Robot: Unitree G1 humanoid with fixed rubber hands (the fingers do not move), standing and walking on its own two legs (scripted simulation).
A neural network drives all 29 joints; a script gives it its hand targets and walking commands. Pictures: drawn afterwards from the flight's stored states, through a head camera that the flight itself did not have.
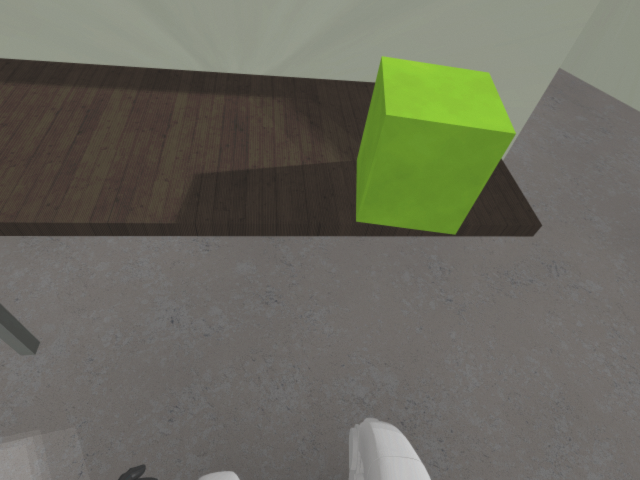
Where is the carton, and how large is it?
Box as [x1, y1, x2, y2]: [356, 56, 515, 234]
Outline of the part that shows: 382,56 357,157 356,221 455,234 515,134 515,132 492,80 487,72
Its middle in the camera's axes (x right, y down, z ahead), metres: +0.20 -0.18 +0.76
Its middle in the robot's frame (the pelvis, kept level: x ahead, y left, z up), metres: +0.68 -0.20 +0.02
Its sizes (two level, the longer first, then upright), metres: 0.210 0.200 0.250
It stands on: a table, 0.63 m high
